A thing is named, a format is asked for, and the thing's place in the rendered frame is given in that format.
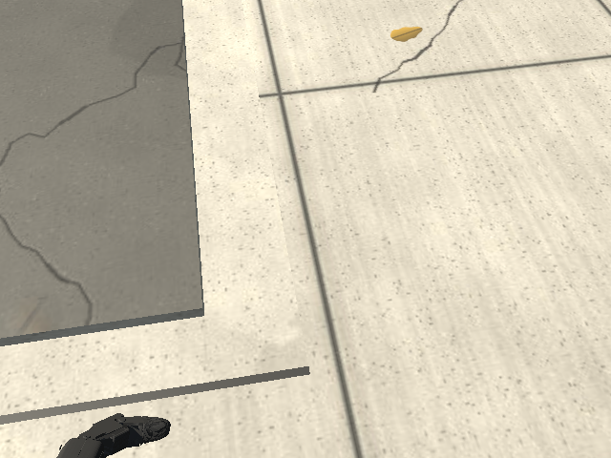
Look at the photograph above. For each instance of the robot left hand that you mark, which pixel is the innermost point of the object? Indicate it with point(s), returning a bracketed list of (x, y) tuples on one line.
[(114, 434)]

